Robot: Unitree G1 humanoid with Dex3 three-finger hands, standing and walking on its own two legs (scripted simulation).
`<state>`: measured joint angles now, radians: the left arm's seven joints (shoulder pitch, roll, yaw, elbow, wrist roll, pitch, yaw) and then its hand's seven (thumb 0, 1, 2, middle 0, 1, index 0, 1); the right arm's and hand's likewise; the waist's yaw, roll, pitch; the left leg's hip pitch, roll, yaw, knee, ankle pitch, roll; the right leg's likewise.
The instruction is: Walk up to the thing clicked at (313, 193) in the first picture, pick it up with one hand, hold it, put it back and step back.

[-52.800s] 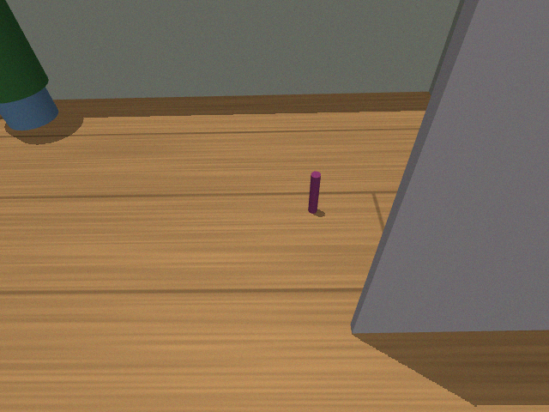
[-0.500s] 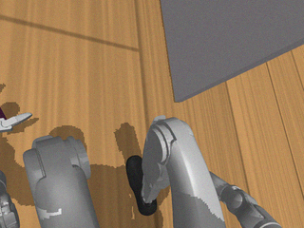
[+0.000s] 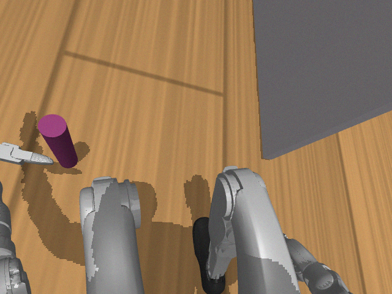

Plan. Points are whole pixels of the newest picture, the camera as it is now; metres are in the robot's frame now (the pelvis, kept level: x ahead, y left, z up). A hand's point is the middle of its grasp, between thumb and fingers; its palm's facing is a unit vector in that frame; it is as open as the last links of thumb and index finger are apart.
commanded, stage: rise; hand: left
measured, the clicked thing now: (62, 146) +0.42 +0.26 -0.19
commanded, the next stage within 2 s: home in 0.02 s
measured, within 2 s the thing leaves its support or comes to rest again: neither
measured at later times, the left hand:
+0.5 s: hand out of the picture +0.32 +0.33 +0.07, palm faces +0.23 -0.85 -0.47, open 17.5 cm
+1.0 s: hand out of the picture +0.25 +0.24 +0.27, palm faces +0.29 -0.89 -0.34, open 17.6 cm
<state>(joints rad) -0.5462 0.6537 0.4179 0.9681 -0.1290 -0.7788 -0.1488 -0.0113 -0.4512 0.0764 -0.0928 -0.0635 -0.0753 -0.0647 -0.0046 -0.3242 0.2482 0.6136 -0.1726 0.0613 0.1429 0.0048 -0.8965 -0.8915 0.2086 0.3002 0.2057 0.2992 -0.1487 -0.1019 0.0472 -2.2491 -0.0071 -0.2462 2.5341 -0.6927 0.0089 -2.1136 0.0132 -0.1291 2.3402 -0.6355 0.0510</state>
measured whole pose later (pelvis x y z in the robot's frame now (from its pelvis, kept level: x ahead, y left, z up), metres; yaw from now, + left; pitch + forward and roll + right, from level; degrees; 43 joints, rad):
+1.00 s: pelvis +0.08 -0.01 +0.36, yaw +11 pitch +17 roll -3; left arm 0.21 0.26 0.06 0.27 -0.01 0.20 0.17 -0.01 -0.57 0.03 -0.06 -0.04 -0.05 -0.04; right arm 0.22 -0.21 0.02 0.50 0.05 0.00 -0.14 0.01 -0.90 -0.90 0.21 0.30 0.20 0.30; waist -0.04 0.01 -0.16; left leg -0.97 0.05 -0.05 1.23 -0.55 -0.02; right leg -0.94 -0.02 -0.04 1.17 -0.52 0.02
